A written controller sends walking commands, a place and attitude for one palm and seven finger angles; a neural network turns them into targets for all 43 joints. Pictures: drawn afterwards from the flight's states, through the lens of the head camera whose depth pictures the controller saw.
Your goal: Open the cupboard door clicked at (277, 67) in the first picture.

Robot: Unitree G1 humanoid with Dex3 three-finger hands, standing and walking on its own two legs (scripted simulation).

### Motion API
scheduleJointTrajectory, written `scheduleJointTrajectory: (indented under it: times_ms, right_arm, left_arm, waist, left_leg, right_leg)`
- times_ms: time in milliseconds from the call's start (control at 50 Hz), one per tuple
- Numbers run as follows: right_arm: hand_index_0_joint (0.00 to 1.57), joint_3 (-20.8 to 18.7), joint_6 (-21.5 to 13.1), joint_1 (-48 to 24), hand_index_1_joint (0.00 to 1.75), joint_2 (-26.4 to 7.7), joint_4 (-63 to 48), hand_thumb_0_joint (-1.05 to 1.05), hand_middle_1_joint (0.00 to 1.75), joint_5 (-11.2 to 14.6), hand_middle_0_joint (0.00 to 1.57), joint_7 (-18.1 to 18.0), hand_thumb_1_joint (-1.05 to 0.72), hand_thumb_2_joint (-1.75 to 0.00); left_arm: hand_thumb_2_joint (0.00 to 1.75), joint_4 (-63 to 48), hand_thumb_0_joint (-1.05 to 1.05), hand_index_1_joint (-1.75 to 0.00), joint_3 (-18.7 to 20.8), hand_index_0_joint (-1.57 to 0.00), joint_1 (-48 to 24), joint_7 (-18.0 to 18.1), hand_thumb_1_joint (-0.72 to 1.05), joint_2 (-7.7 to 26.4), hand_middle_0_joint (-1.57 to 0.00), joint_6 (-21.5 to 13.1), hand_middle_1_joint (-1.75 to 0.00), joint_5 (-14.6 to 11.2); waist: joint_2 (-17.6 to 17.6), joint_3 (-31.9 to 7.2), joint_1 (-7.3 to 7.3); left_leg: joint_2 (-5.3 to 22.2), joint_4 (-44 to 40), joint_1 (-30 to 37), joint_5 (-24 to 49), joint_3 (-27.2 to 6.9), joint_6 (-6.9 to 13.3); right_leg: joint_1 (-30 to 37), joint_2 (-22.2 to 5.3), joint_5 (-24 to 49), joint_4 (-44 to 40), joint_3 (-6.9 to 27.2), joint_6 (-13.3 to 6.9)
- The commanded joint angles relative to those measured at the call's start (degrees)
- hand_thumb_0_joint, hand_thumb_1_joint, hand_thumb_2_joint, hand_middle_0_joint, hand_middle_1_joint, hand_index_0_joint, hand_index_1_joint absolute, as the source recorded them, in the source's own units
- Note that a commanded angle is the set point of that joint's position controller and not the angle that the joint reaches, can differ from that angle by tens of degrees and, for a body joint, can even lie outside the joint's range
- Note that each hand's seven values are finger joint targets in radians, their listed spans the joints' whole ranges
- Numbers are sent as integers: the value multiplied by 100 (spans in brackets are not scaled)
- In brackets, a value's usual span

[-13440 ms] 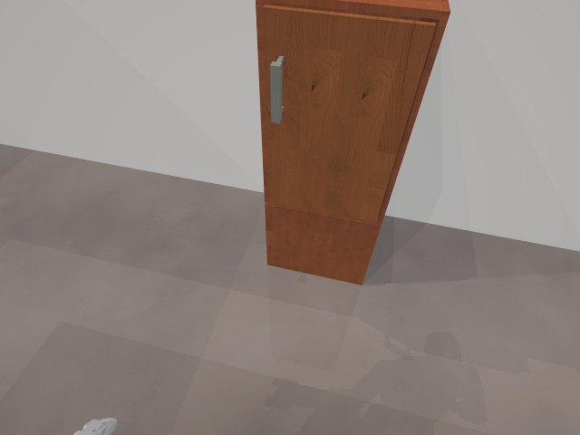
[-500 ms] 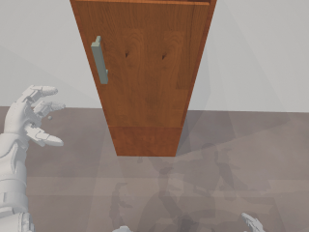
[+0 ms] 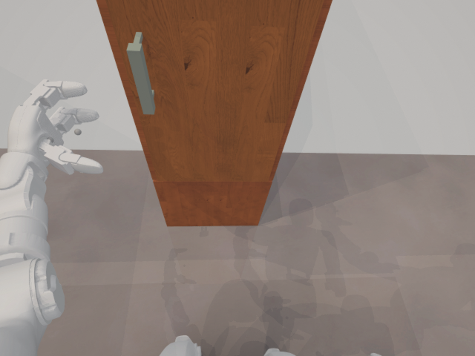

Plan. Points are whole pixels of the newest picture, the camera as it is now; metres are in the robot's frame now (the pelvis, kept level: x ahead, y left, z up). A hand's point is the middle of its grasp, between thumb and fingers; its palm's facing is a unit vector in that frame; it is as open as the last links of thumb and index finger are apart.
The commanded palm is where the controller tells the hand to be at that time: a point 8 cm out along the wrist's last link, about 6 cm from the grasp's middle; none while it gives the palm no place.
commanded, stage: move the hooked fingers beside the handle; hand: left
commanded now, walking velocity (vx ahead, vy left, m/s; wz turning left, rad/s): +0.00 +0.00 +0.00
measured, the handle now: (144, 75) +0.61 +0.17 +0.09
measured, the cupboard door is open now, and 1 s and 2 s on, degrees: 0 0 0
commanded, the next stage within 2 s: slide the fingers in behind the handle in 1.74 s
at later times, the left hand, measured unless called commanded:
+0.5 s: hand (99, 97) +0.52 +0.23 +0.11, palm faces +0.02 -1.00 +0.00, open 14.0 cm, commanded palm +0.51 +0.28 +0.10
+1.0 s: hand (101, 93) +0.55 +0.24 +0.10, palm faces +0.04 -1.00 +0.00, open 14.0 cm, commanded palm +0.53 +0.28 +0.09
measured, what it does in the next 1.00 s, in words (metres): stands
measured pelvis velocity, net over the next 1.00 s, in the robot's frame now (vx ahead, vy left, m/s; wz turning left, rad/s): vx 0.02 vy -0.01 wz -0.04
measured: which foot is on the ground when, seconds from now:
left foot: down 0.00-1.00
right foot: down 0.00-1.00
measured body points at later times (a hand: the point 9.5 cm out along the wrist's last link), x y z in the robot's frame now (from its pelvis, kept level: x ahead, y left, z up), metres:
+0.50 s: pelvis +0.00 +0.00 -0.01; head +0.12 +0.02 +0.42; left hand +0.52 +0.29 +0.11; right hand -0.03 -0.27 -0.11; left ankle +0.03 +0.09 -0.70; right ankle -0.02 -0.12 -0.70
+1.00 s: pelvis +0.02 -0.01 -0.01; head +0.15 +0.02 +0.42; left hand +0.54 +0.30 +0.10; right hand -0.04 -0.27 -0.11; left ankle +0.03 +0.09 -0.70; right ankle -0.02 -0.12 -0.70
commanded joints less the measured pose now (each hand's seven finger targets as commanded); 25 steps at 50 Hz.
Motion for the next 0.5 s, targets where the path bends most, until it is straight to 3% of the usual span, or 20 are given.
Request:
scheduleJointTrajectory:
  times_ms: [0,60,120,160,180,240,320,360,400,480]
  right_arm:
    - [20,-408,-43,653,30,-1092,-388,0,30,-25,20,-117,-90,-90]
    - [20,-413,26,795,30,-1110,-384,0,30,-58,20,-104,-90,-90]
    - [20,-446,62,893,30,-1073,-340,0,30,-113,20,-54,-90,-90]
    - [20,-449,114,980,30,-1105,-278,0,30,-127,20,-39,-90,-90]
    - [20,-461,150,1031,30,-1121,-247,0,30,-126,20,-47,-90,-90]
    - [20,-418,240,1122,30,-1154,-222,0,30,-112,20,-60,-90,-90]
    - [20,-414,315,1267,30,-1161,-251,0,30,-149,20,-29,-90,-90]
    - [20,-414,353,1352,30,-1192,-268,0,30,-175,20,-34,-90,-90]
    - [20,-403,381,1391,30,-1158,-268,0,30,-182,20,-17,-90,-90]
    - [20,-389,434,1498,30,-1185,-189,0,30,-186,20,-7,-90,-90]
  left_arm:
    - [30,-573,0,-120,227,-30,-2695,28,-50,1834,-30,-225,-120,33]
    - [30,-602,0,-120,353,-30,-3049,117,-50,2122,-30,-366,-120,170]
    - [30,-857,0,-120,220,-30,-3312,175,-50,1906,-30,-583,-120,194]
    - [30,-743,0,-120,296,-30,-3492,189,-50,2005,-30,-623,-120,185]
    - [30,-530,0,-120,384,-30,-3406,188,-50,2091,-30,-580,-120,190]
    - [30,42,0,-120,274,-30,-3464,169,-50,2084,-30,-336,-120,263]
    - [30,46,0,-120,298,-30,-3733,279,-50,2317,-30,-264,-120,471]
    - [30,-100,0,-120,606,-30,-3942,343,-50,2751,-30,-380,-120,491]
    - [30,-174,0,-120,493,-30,-4167,353,-50,2660,-30,-467,-120,514]
    - [30,254,0,-120,369,-30,-4385,357,-50,2605,-30,-402,-120,585]
  waist:
    - [586,-1832,-162]
    - [803,-2099,-178]
    - [1172,-2537,-227]
    - [1062,-2646,-290]
    - [876,-2612,-285]
    - [800,-2175,-378]
    - [996,-2284,-408]
    - [946,-2563,-407]
    - [1160,-2679,-463]
    - [1064,-2460,-640]
  left_leg:
    - [-25,-451,2084,1401,-584,-27]
    - [2,-348,2225,1678,-634,-46]
    - [49,-248,2709,2018,-710,-100]
    - [70,-196,2704,2058,-736,-90]
    - [64,-184,2543,2008,-722,-77]
    - [42,-190,2130,1732,-668,-34]
    - [54,-121,2099,1785,-669,-32]
    - [67,-28,2110,1986,-669,-22]
    - [65,23,2184,2081,-662,-36]
    - [92,68,2053,1868,-700,-19]
  right_leg:
    - [-447,191,1369,-510,138,-58]
    - [-538,215,1467,-404,148,-81]
    - [-752,243,1498,-341,133,-87]
    - [-772,270,1517,-323,130,-78]
    - [-691,276,1538,-320,128,-70]
    - [-802,274,1432,-359,138,-67]
    - [-941,271,1426,-322,151,-52]
    - [-811,295,1608,-264,188,-42]
    - [-847,306,1671,-234,192,-45]
    - [-1080,334,1473,-281,180,-23]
